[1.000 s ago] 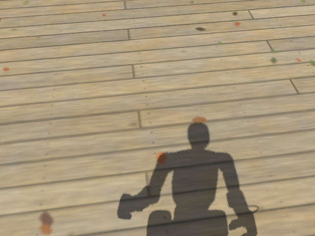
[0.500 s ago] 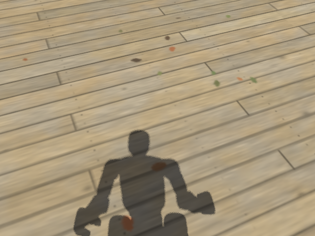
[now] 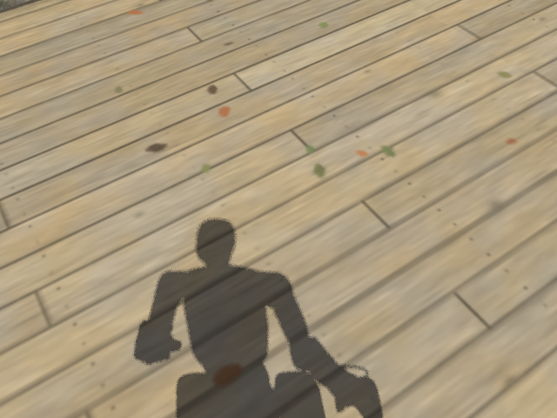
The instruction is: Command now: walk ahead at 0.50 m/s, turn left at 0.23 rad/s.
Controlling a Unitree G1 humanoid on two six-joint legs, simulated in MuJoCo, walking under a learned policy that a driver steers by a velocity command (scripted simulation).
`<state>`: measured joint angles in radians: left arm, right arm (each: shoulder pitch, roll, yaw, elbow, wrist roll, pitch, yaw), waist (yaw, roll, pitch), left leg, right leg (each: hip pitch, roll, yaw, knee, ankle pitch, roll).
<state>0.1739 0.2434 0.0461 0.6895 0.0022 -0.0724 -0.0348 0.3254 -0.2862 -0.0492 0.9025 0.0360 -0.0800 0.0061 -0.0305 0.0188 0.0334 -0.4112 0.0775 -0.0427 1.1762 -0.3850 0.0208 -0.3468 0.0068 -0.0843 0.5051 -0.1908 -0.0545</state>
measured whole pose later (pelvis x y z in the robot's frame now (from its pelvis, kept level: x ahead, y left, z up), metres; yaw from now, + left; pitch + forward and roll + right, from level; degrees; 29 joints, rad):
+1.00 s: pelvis +0.52 +0.12 -0.01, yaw +22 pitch +2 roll +0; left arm 0.11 0.26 0.04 0.73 0.01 -0.09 -0.04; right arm 0.25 -0.28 -0.05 0.74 -0.01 -0.04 -0.01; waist -0.02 0.01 0.04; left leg -0.32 -0.09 -0.09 1.10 -0.53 -0.01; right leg -0.48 0.06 0.00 0.51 -0.07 -0.06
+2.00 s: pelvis +0.56 +0.13 +0.01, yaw -13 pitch +3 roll +2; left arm 0.22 0.29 0.06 0.62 -0.01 0.02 0.01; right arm 0.16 -0.32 -0.10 0.70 0.00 0.00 -0.03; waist 0.01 0.03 0.01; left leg -0.54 0.02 -0.03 1.01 -0.33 -0.06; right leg -0.28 0.05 0.09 0.44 -0.22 -0.07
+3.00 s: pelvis +0.89 -0.10 +0.01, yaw -49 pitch +2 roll +0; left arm 0.32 0.28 0.06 0.68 -0.01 -0.05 -0.01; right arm 0.11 -0.33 -0.04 0.66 -0.02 -0.10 0.00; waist 0.05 0.04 0.05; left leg -0.69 0.12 -0.08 0.92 -0.13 -0.06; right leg -0.18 0.12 0.10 0.35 -0.18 -0.10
